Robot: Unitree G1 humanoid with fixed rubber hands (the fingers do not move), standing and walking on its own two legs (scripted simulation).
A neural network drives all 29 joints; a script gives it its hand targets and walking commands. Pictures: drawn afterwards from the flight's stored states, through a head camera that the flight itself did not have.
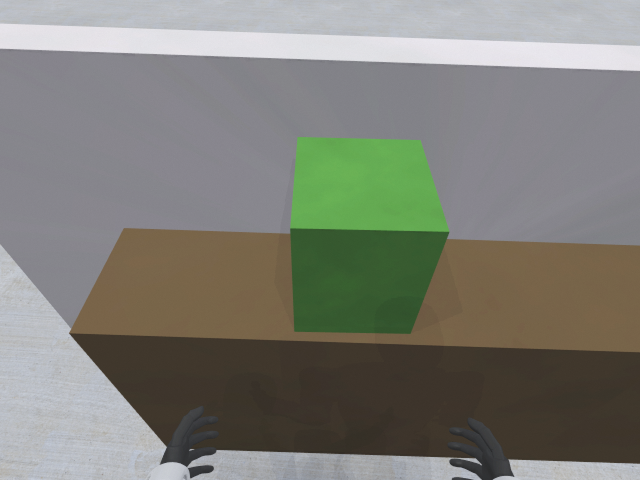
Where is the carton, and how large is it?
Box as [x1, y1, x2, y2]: [290, 137, 448, 333]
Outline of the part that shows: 297,137 290,224 294,331 410,333 448,234 448,228 420,140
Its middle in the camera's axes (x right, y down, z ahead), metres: +0.06 +0.00 +0.65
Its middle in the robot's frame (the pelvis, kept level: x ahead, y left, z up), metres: +0.50 -0.03 +0.01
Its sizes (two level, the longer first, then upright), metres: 0.210 0.200 0.250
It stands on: a pedestal, 0.65 m high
